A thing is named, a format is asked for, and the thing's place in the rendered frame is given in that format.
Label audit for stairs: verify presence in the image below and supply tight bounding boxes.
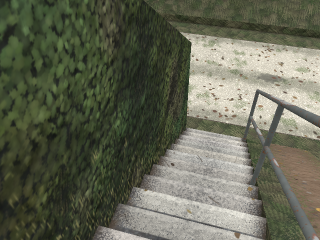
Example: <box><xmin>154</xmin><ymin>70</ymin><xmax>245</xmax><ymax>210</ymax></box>
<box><xmin>92</xmin><ymin>127</ymin><xmax>267</xmax><ymax>240</ymax></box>

